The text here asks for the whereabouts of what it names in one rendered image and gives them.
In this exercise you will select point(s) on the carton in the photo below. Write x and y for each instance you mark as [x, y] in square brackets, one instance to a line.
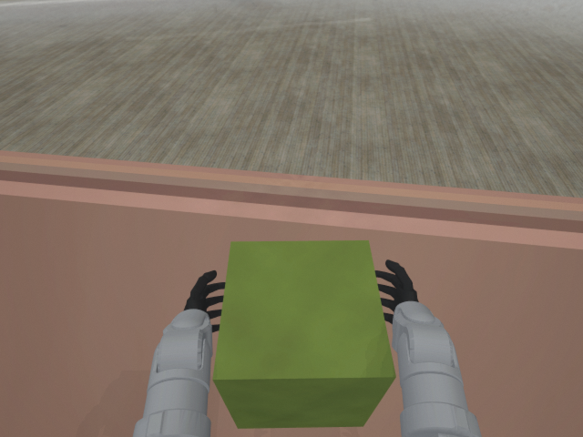
[302, 340]

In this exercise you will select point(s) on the left robot hand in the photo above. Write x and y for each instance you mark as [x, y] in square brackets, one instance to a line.
[200, 291]

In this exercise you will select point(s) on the robot left forearm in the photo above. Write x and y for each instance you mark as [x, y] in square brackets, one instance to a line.
[179, 380]

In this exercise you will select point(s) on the right robot hand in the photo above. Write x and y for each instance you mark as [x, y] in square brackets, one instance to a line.
[403, 290]

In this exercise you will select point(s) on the robot right forearm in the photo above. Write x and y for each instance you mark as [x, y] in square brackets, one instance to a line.
[430, 377]

